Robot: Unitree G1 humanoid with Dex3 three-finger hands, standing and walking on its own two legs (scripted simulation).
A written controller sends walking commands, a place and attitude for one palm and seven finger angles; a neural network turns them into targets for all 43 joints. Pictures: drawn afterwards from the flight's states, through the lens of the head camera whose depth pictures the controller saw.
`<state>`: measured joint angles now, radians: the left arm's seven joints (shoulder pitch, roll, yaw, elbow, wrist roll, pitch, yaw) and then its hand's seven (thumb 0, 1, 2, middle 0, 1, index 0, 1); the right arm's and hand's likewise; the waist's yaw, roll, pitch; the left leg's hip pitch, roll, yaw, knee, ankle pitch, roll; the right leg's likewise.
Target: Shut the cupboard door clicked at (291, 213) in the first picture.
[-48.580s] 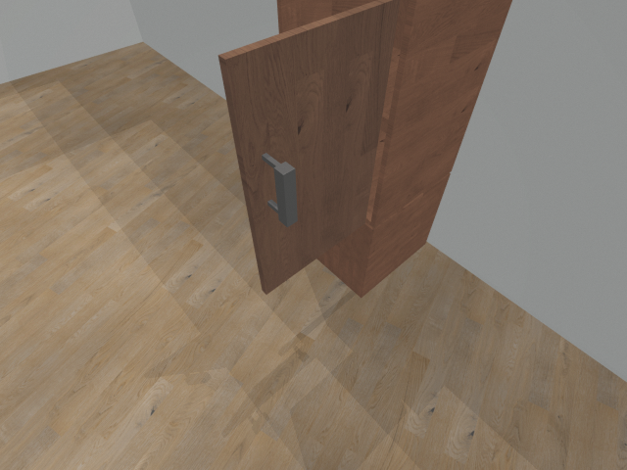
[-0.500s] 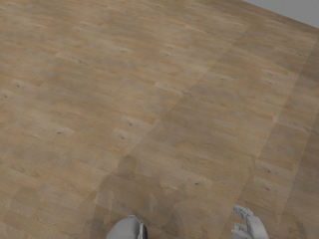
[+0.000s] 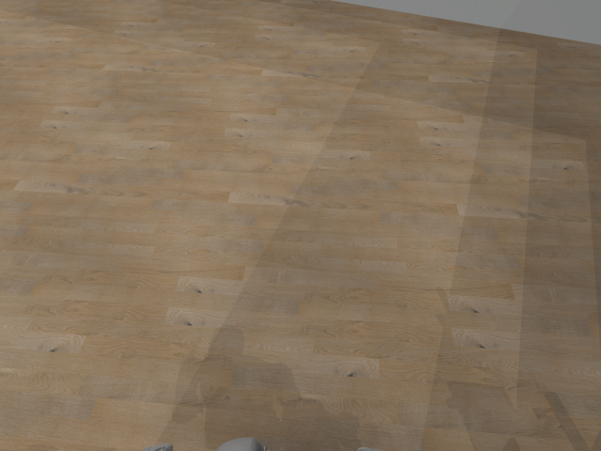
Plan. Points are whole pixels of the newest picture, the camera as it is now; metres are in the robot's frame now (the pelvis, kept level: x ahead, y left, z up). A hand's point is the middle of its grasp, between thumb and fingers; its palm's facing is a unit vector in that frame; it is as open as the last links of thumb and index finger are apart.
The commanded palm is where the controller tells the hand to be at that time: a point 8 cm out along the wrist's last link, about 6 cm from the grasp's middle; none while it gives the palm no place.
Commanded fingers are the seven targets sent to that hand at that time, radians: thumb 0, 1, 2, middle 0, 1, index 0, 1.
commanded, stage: turn to face it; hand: left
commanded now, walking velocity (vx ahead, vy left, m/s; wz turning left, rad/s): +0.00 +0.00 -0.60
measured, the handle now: out of the picture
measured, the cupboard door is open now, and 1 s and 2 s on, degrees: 34 34 34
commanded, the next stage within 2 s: none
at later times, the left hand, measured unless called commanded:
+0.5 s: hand (169, 394) +0.21 +0.23 -0.14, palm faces -0.26 -0.94 -0.23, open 7.4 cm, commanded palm none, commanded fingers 0.00 0.90 0.90 -0.20 -0.30 -0.20 -0.30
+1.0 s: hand (217, 375) +0.24 +0.16 -0.17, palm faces -0.52 -0.83 -0.18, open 7.4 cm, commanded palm none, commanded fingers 0.00 0.90 0.90 -0.20 -0.30 -0.20 -0.30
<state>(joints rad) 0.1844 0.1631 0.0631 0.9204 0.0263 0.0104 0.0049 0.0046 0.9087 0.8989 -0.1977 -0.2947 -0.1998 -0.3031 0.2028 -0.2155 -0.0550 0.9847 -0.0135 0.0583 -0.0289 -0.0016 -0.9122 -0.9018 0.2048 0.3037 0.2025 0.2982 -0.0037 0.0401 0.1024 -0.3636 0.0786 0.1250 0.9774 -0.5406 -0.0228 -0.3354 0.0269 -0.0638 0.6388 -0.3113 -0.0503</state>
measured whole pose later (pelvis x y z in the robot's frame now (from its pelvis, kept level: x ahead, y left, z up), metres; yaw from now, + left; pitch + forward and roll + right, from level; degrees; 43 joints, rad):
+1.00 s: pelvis +0.07 +0.04 +0.00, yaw -35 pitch +2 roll -1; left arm 0.19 0.23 0.07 0.88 0.01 0.07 -0.01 0.01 0.90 0.90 -0.20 -0.30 -0.20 -0.30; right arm 0.17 -0.21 -0.03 0.85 -0.01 0.02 -0.02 0.00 -0.90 -0.90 0.20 0.30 0.20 0.30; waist 0.01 -0.05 0.07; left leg -0.35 0.04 0.06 0.63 -0.31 0.00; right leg -0.36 0.05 0.10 0.69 -0.40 0.01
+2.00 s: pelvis +0.08 +0.01 +0.01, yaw -69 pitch +1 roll -2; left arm 0.14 0.25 0.08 0.89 0.02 0.07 -0.03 0.01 0.91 0.90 -0.20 -0.29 -0.20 -0.30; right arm 0.23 -0.21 -0.02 0.89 -0.03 0.03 -0.02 0.00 -0.90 -0.90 0.21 0.30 0.21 0.30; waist -0.01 0.02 0.09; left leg -0.27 0.15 0.17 0.56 -0.29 -0.03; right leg -0.36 -0.01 -0.06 0.79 -0.44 0.03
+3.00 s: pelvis +0.04 -0.21 +0.01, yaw -78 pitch +1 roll -2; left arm 0.16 0.17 0.05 1.02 0.02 -0.04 0.01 0.00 0.93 0.90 -0.20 -0.29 -0.20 -0.30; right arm 0.31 -0.18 -0.04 1.04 -0.02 0.01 -0.01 0.00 -0.91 -0.90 0.20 0.30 0.20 0.30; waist -0.05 0.01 0.06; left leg -0.43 0.10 0.09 1.00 -0.44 -0.02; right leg -0.25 -0.01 -0.14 0.48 -0.26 -0.03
